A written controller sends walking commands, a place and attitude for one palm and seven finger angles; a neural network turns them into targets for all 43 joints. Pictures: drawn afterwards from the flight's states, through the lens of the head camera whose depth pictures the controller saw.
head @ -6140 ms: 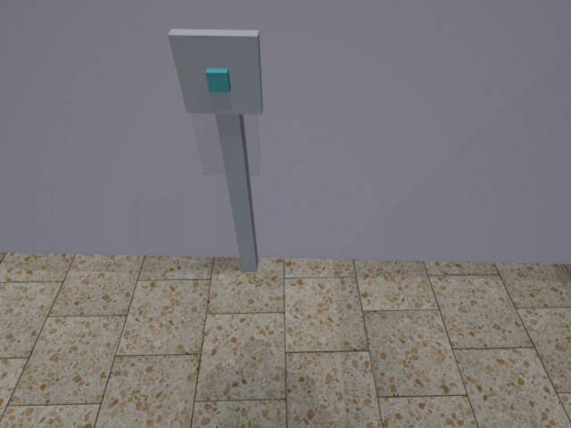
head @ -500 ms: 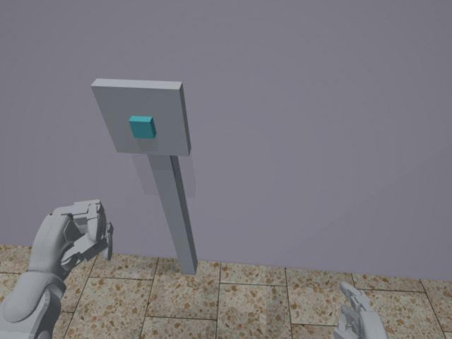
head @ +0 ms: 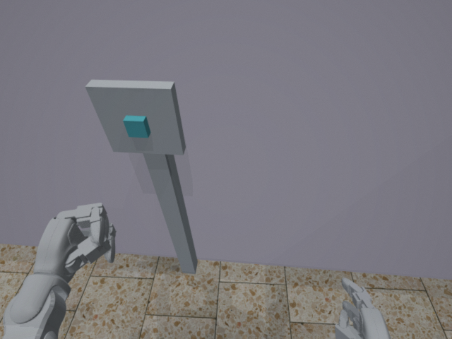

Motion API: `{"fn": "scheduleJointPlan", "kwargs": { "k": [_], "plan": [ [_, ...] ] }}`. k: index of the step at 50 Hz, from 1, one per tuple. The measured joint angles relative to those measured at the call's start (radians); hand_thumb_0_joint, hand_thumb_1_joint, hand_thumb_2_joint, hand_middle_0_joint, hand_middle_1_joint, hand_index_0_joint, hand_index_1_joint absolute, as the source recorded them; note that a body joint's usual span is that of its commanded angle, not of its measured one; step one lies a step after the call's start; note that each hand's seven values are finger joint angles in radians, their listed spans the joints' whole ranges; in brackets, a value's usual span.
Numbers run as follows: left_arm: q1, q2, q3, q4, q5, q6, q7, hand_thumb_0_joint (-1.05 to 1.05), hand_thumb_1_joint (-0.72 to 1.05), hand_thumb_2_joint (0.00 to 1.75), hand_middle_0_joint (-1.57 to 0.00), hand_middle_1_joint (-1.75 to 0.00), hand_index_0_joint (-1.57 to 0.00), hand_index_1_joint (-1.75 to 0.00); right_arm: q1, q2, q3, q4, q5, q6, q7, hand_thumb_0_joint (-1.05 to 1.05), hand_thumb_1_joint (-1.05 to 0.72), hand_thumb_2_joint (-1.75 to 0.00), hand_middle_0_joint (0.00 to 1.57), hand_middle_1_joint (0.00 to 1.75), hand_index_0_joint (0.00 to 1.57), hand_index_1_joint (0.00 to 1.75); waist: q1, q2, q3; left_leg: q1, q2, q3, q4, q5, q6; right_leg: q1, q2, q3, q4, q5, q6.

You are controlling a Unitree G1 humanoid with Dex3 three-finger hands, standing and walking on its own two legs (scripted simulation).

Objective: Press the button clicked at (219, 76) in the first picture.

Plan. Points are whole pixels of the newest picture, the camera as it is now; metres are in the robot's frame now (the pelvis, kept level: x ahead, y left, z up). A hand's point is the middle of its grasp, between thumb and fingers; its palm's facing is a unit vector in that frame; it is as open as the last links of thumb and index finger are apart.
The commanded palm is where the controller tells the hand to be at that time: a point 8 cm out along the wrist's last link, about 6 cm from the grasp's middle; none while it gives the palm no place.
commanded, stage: aim a knuckle at the button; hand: left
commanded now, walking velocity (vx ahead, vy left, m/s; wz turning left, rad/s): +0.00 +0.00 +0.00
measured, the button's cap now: (137, 125) +0.52 +0.24 +0.11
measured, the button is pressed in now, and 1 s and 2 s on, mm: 0 0 0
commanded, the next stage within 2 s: press the button with the knuckle in 1.80 s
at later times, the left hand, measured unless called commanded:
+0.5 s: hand (124, 200) +0.32 +0.21 +0.10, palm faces +0.01 -1.00 -0.03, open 3.2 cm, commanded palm +0.30 +0.26 +0.10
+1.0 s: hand (136, 174) +0.39 +0.21 +0.09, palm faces +0.00 -1.00 -0.01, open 3.2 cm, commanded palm +0.38 +0.27 +0.08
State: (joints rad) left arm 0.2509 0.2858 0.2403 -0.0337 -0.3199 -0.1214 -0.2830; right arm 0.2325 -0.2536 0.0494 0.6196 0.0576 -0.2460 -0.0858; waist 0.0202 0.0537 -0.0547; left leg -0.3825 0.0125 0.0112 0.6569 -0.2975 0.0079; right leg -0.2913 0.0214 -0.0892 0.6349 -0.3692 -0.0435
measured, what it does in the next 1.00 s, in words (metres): stands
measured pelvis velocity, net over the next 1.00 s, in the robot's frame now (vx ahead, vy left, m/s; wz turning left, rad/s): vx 0.00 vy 0.02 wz -0.03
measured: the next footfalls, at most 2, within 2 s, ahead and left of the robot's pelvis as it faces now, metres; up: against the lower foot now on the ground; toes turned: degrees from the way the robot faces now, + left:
none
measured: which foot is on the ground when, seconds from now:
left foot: down 0.00-1.00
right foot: down 0.00-1.00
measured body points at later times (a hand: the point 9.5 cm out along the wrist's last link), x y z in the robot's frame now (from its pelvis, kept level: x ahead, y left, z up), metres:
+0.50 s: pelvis +0.01 +0.01 +0.00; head +0.02 +0.00 +0.45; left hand +0.32 +0.26 +0.10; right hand +0.15 -0.25 -0.09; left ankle +0.03 +0.12 -0.72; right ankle -0.02 -0.09 -0.72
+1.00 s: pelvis +0.00 +0.02 -0.01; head +0.04 +0.02 +0.44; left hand +0.39 +0.27 +0.09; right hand +0.10 -0.24 -0.11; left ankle +0.03 +0.12 -0.72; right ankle -0.02 -0.09 -0.72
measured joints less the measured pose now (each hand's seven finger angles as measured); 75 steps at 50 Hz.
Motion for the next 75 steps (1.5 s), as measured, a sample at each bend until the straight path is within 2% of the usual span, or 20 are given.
{"fn": "scheduleJointPlan", "kwargs": {
  "k": [6, 12, 23, 30, 41, 51, 56, 62, 75],
  "plan": [
    [-0.136, 0.021, 0.025, 0.138, 0.001, -0.008, -0.017, 0.02, 0.9, 0.9, -1.3, -1.5, -1.31, -1.5, -0.012, -0.006, 0.0, 0.022, 0.006, 0.009, -0.012, 0.02, -0.9, -0.9, 0.2, 0.3, 0.2, 0.3, 0.0, -0.003, 0.015, -0.01, 0.002, -0.005, 0.003, 0.003, -0.003, -0.009, 0.003, -0.004, 0.003, 0.002, -0.004],
    [-0.219, 0.026, 0.025, 0.221, 0.004, -0.01, -0.034, 0.02, 0.9, 0.9, -1.3, -1.5, -1.31, -1.5, -0.004, -0.012, -0.006, 0.02, 0.006, 0.018, -0.011, 0.02, -0.9, -0.9, 0.2, 0.3, 0.2, 0.3, -0.014, -0.008, 0.008, -0.016, 0.002, 0.009, -0.005, 0.004, -0.001, -0.024, 0.001, 0.009, 0.004, 0.003, -0.001],
    [-0.311, 0.018, 0.026, 0.31, 0.037, -0.032, 0.014, 0.02, 0.9, 0.9, -1.3, -1.5, -1.3, -1.5, 0.019, -0.015, -0.021, 0.013, 0.003, 0.057, 0.0, 0.01, -0.9, -0.9, 0.2, 0.3, 0.2, 0.3, -0.029, -0.02, 0.01, -0.031, -0.002, 0.028, -0.006, -0.003, 0.008, -0.047, -0.004, 0.028, 0.01, 0.0, 0.007],
    [-0.372, 0.02, 0.024, 0.375, 0.048, -0.042, 0.021, 0.02, 0.9, 0.9, -1.3, -1.5, -1.3, -1.5, 0.021, -0.007, -0.017, 0.019, 0.001, 0.089, 0.005, 0.01, -0.9, -0.9, 0.2, 0.3, 0.2, 0.3, -0.035, -0.024, 0.005, -0.044, -0.004, 0.034, 0.0, -0.007, 0.014, -0.062, -0.007, 0.034, 0.015, -0.002, 0.013],
    [-0.534, 0.041, 0.034, 0.549, 0.068, -0.071, 0.024, 0.02, 0.9, 0.9, -1.3, -1.5, -1.3, -1.5, 0.029, -0.005, -0.015, 0.021, -0.002, 0.136, 0.009, 0.01, -0.9, -0.9, 0.2, 0.3, 0.2, 0.3, -0.045, -0.029, 0.005, -0.087, -0.007, 0.032, 0.024, -0.01, 0.021, -0.099, -0.011, 0.032, 0.032, -0.002, 0.018],
    [-0.697, 0.064, 0.038, 0.736, 0.098, -0.106, 0.032, 0.02, 0.9, 0.9, -1.3, -1.5, -1.31, -1.5, 0.054, -0.013, -0.016, 0.025, -0.005, 0.181, 0.016, 0.01, -0.9, -0.9, 0.2, 0.3, 0.2, 0.3, -0.069, -0.036, 0.004, -0.141, -0.006, 0.033, 0.057, -0.017, 0.027, -0.152, -0.011, 0.033, 0.06, -0.006, 0.023],
    [-0.775, 0.087, 0.064, 0.825, 0.114, -0.135, 0.035, 0.02, 0.9, 0.9, -1.3, -1.5, -1.3, -1.5, 0.074, -0.013, -0.018, 0.03, -0.011, 0.2, 0.022, 0.01, -0.9, -0.9, 0.2, 0.3, 0.2, 0.3, -0.085, -0.043, 0.001, -0.173, -0.001, 0.039, 0.073, -0.022, 0.027, -0.186, -0.007, 0.039, 0.075, -0.007, 0.023],
    [-0.76, 0.106, 0.09, 0.829, 0.108, -0.154, 0.019, 0.02, 0.9, 0.9, -1.3, -1.5, -1.3, -1.5, 0.116, -0.017, -0.029, 0.018, -0.011, 0.227, 0.034, 0.01, -0.9, -0.9, 0.2, 0.3, 0.2, 0.3, -0.097, -0.037, -0.017, -0.183, 0.007, 0.053, 0.078, -0.032, 0.028, -0.2, 0.0, 0.054, 0.076, -0.009, 0.024],
    [-0.681, 0.071, 0.079, 0.74, 0.102, -0.158, 0.036, 0.02, 0.9, 0.9, -1.3, -1.5, -1.3, -1.5, 0.1, -0.009, -0.031, 0.01, -0.008, 0.238, 0.032, 0.01, -0.9, -0.9, 0.2, 0.3, 0.2, 0.3, -0.084, -0.034, -0.014, -0.177, 0.008, 0.048, 0.085, -0.039, 0.028, -0.189, 0.001, 0.05, 0.076, -0.013, 0.024]
  ]
}}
